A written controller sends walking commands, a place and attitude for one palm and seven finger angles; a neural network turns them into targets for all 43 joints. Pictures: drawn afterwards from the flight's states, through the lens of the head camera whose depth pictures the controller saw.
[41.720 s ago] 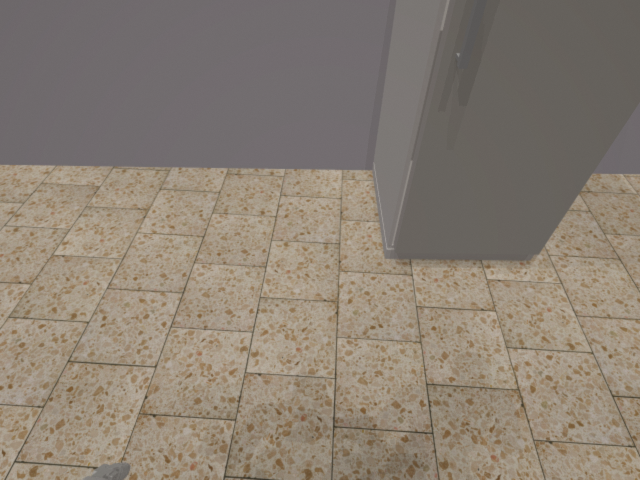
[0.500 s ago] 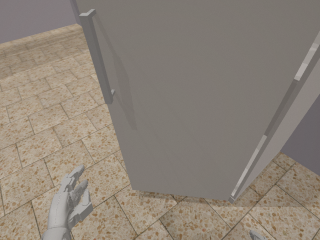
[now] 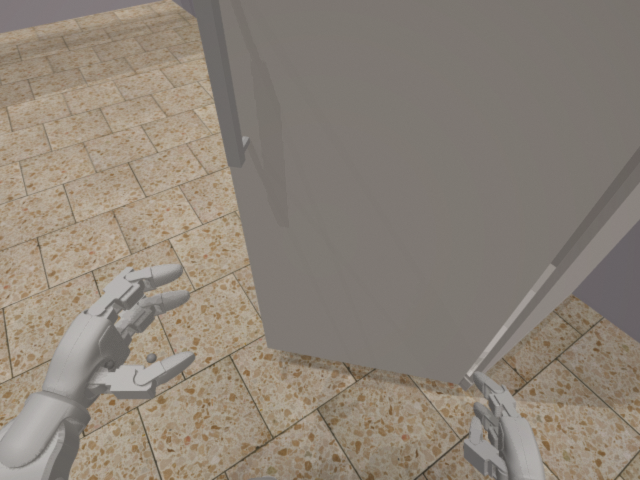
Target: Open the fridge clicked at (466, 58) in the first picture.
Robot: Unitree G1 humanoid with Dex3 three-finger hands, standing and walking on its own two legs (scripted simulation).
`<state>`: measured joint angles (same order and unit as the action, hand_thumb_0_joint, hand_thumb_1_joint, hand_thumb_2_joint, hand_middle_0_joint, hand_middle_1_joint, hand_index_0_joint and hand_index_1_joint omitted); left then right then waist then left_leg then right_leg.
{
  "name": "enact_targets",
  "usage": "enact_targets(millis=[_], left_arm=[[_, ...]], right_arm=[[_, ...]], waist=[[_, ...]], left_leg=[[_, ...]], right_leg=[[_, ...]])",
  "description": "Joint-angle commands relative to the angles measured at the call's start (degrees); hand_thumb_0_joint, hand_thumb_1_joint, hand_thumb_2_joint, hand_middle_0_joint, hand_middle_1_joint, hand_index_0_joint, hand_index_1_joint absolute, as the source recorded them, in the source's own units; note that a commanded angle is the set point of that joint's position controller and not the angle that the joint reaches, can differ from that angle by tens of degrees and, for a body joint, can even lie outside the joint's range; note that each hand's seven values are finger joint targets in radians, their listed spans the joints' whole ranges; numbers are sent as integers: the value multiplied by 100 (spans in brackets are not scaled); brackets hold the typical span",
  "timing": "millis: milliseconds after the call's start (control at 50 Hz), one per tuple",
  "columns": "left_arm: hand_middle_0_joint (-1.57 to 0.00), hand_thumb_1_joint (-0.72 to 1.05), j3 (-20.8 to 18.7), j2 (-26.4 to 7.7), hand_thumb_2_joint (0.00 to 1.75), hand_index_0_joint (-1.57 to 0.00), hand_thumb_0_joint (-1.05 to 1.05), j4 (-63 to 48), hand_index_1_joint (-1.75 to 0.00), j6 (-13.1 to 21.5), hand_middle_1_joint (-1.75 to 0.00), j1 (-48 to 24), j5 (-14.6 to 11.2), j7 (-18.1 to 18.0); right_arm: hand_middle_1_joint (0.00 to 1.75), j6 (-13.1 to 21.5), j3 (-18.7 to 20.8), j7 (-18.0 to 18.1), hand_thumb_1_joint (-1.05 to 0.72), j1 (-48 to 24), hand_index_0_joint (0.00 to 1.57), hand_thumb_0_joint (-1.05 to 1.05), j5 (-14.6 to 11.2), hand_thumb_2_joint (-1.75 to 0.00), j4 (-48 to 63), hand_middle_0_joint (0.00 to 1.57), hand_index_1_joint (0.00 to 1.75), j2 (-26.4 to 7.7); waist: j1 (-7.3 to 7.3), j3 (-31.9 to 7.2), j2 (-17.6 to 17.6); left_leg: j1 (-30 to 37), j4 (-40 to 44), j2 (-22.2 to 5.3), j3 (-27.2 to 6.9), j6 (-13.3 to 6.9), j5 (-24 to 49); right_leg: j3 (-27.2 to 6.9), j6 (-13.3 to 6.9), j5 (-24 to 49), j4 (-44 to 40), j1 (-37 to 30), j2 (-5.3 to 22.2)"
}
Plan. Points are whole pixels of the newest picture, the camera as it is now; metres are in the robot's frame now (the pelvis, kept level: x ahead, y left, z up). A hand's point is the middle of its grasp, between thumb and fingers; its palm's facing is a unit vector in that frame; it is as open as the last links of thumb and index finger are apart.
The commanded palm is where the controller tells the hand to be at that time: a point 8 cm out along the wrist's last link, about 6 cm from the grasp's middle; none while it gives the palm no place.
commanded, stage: raise the hand to about handle height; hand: left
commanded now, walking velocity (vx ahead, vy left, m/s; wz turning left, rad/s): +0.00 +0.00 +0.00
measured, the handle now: (226, 72) +0.54 +0.17 +0.24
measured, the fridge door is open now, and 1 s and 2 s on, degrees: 42 42 42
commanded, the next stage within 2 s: move the hooked fingers beside the handle in 1.40 s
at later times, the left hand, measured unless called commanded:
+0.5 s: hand (58, 269) +0.25 +0.26 +0.19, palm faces -0.01 -0.99 -0.13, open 13.2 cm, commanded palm +0.22 +0.31 +0.19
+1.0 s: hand (26, 175) +0.30 +0.28 +0.26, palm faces +0.01 -0.99 -0.14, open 14.0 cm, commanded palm +0.25 +0.31 +0.27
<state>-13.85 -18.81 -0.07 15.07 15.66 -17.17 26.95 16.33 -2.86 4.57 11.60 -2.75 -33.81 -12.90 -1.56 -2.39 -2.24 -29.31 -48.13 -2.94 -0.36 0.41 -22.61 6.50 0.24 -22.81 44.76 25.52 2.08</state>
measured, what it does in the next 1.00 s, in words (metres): stands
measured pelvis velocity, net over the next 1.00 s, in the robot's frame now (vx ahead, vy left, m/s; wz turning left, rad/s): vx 0.01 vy -0.01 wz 0.00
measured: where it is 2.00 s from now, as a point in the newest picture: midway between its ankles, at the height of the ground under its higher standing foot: outside the picture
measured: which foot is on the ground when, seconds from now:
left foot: down 0.00-1.00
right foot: down 0.00-1.00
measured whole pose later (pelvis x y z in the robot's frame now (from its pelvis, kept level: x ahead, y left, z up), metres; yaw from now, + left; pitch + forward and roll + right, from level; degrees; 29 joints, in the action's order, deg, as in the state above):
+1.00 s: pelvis +0.01 -0.01 +0.03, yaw +0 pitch -3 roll +0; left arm -28.8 -34.0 12.7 -15.6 -15.7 -18.9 32.1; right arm 13.3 -5.7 5.3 12.3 -5.9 -35.2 -17.0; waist -3.7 -0.7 -4.6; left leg -10.6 -27.3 -1.9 1.2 0.7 -13.8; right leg 5.7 0.1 -14.9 26.2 8.3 2.0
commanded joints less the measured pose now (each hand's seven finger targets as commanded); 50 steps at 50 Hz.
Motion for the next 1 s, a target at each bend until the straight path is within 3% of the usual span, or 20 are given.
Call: enact_targets(millis=[0, 60, 140, 160, 220, 260, 320, 360, 440, 460, 520, 560, 600, 680, 760, 800, 860, 880, 940, 980], left_arm=[[-26, 6, -1465, -1365, 54, -26, 0, -1070, -84, -515, -84, 34, -568, -49], [-27, -1, -1809, -1405, 51, -27, 0, -1535, -88, -440, -88, -67, -901, -265], [-27, -10, -1226, -985, 47, -27, 0, -1621, -94, -381, -94, -346, -720, -281], [-27, -13, -1032, -921, 46, -27, 0, -1601, -96, -453, -96, -558, -665, -207], [-28, -20, -868, -1092, 43, -28, 0, -1382, -100, -792, -100, -1094, -480, -74], [-28, -24, -1166, -1533, 41, -28, 0, -1409, -103, -953, -103, -1443, -420, -60], [-29, -31, -1616, -1933, 38, -29, 0, -1786, -108, -976, -108, -1924, -420, -130], [-29, -36, -1869, -2133, 36, -29, 0, -1939, -111, -948, -111, -2084, -484, -203], [-30, -45, -1871, -1943, 32, -30, 0, -1435, -117, -1131, -117, -2251, -644, -132], [-30, -48, -1844, -1951, 31, -30, 0, -1155, -118, -1287, -118, -2225, -622, -53], [-30, -50, -1553, -1870, 30, -30, 0, -657, -120, -1830, -120, -2615, -555, 133], [-30, -50, -1471, -1971, 30, -30, 0, -666, -120, -2115, -120, -2931, -481, 237], [-30, -50, -1562, -2233, 30, -30, 0, -871, -120, -2275, -120, -3350, -416, 255], [-30, -50, -2178, -2904, 30, -30, 0, -1524, -120, -2089, -120, -4008, -452, 174], [-30, -50, -2413, -3047, 30, -30, 0, -970, -120, -2077, -120, -4120, -533, 207], [-30, -50, -2237, -2944, 30, -30, 0, -348, -120, -2316, -120, -4326, -483, 272], [-30, -50, -1938, -2870, 30, -30, 0, 381, -120, -2707, -120, -4461, -360, 423], [-30, -50, -1769, -2846, 30, -30, 0, 317, -120, -2777, -120, -4741, -294, 456], [-30, -50, -1544, -2654, 30, -30, 0, 478, -120, -2944, -120, -4532, -276, 610], [-30, -50, -1813, -2916, 30, -30, 0, 10, -120, -2853, -120, -4508, -359, 721]], right_arm=[[30, 278, 372, 96, -90, -455, 20, 0, -55, -90, 1163, 20, 30, -824], [30, 381, 284, 59, -90, -478, 20, 0, -12, -90, 1196, 20, 30, -745], [30, 537, 287, -6, -90, -274, 20, 0, -33, -90, 986, 20, 30, -838], [30, 570, 286, 6, -90, -275, 20, 0, -41, -90, 971, 20, 30, -868], [30, 620, 288, 97, -90, -198, 20, 0, -99, -90, 851, 20, 30, -951], [30, 625, 280, 160, -90, -240, 20, 0, -93, -90, 829, 20, 30, -998], [30, 612, 240, 201, -90, -329, 20, 0, -78, -90, 869, 20, 30, -940], [30, 590, 188, 194, -90, -388, 20, 0, -52, -90, 858, 20, 30, -904], [30, 541, 134, 173, -90, -450, 20, 0, -93, -90, 780, 20, 30, -864], [30, 506, 124, 150, -90, -441, 20, 0, -100, -90, 757, 20, 30, -892], [30, 356, 98, 149, -90, -475, 20, 0, -186, -90, 736, 20, 30, -938], [30, 280, 83, 143, -90, -538, 20, 0, -206, -90, 822, 20, 30, -946], [30, 220, 67, 149, -90, -582, 20, 0, -220, -90, 898, 20, 30, -949], [30, 213, 6, 161, -90, -731, 20, 0, -160, -90, 961, 20, 30, -877], [30, 170, -21, 156, -90, -744, 20, 0, -179, -90, 828, 20, 30, -878], [30, 132, -20, 161, -90, -737, 20, 0, -224, -90, 755, 20, 30, -906], [30, 75, 7, 146, -90, -727, 20, 0, -276, -90, 740, 20, 30, -1006], [30, 53, 12, 137, -90, -749, 20, 0, -308, -90, 739, 20, 30, -1031], [30, 16, 49, 99, -90, -747, 20, 0, -337, -90, 864, 20, 30, -1068], [30, -3, 65, 50, -90, -840, 20, 0, -315, -90, 980, 20, 30, -1054]], waist=[[-196, -1259, 201], [-305, -1204, 239], [-60, -809, -295], [-15, -592, -231], [81, -338, -288], [6, -295, -90], [-86, -781, -247], [-169, -826, -376], [-165, -633, -539], [-211, -518, -427], [-110, -23, -434], [-128, -34, -369], [-116, -307, -192], [-205, -981, -319], [-243, -879, -353], [-175, -469, -429], [-157, -171, -88], [-90, -186, -148], [-90, -465, 65], [-170, -910, 54]], left_leg=[[767, 1136, 256, -52, -187, 1390], [899, 1274, 243, -60, -138, 1745], [1201, 1434, 203, 12, -119, 1673], [1193, 1471, 204, 18, -145, 1649], [1259, 1714, 181, -68, -166, 1083], [1328, 1823, 183, -115, -199, 1049], [1712, 1991, 208, -151, -195, 1236], [1874, 2057, 203, -154, -171, 1455], [2025, 2188, 226, -120, -121, 1630], [1986, 2219, 218, -106, -128, 1675], [1860, 2357, 217, -91, -127, 1345], [1932, 2373, 235, -83, -153, 1401], [2057, 2405, 258, -116, -179, 1383], [2453, 2407, 311, -118, -202, 1590], [2470, 2446, 323, -77, -199, 1737], [2347, 2521, 323, -47, -190, 1504], [2171, 2500, 296, -61, -200, 1419], [2197, 2508, 292, -42, -202, 1363], [2253, 2404, 323, -47, -209, 1385], [2354, 2267, 346, -16, -222, 1655]], right_leg=[[-309, -47, 1332, -970, -877, -205], [-179, -81, 1752, -985, -1125, -295], [-119, -72, 1721, -1108, -721, -314], [-159, -79, 1727, -1195, -745, -306], [-164, -50, 1089, -1432, -578, -288], [-214, -64, 955, -1577, -727, -288], [-168, -87, 1051, -1633, -1049, -266], [-150, -125, 1247, -1691, -1229, -301], [-118, -134, 1622, -1800, -1342, -301], [-142, -148, 1696, -1869, -1400, -319], [-175, -120, 1477, -2025, -1185, -277], [-231, -137, 1538, -2101, -1271, -256], [-202, -113, 1448, -2125, -1318, -256], [-232, -136, 1525, -2199, -1628, -262], [-225, -151, 1760, -2285, -1746, -268], [-236, -136, 1605, -2354, -1510, -228], [-341, -120, 1515, -2437, -1401, -165], [-359, -98, 1445, -2445, -1338, -141], [-369, -86, 1476, -2316, -1356, -127], [-499, -81, 1840, -2227, -1642, -65]])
